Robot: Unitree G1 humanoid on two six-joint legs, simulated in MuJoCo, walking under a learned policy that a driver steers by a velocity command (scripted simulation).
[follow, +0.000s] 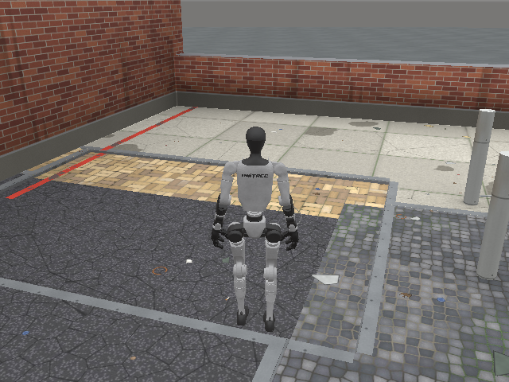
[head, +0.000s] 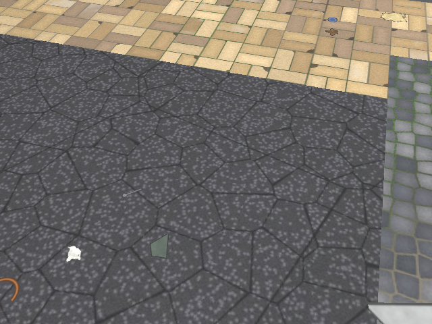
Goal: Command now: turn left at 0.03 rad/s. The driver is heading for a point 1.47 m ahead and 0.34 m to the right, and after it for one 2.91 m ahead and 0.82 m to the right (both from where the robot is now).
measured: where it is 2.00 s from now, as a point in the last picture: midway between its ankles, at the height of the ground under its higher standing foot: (216, 311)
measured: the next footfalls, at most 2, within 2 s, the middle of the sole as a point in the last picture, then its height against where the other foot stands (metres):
left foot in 1.24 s outside the picture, level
right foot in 1.76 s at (249, 303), level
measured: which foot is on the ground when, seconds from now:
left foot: down 0.00-0.86, up 0.88-1.00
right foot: down 0.00-1.00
